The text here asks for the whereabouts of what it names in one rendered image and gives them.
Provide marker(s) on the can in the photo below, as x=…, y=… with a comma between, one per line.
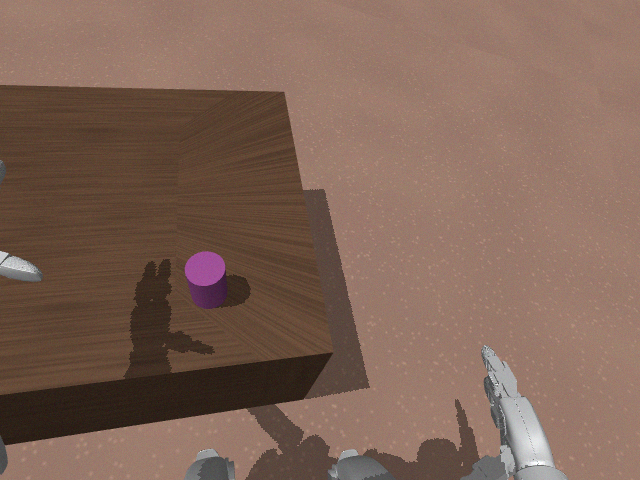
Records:
x=206, y=276

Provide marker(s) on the left robot hand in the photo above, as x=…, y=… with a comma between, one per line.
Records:
x=14, y=267

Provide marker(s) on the right robot hand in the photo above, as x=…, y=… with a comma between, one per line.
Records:
x=523, y=439

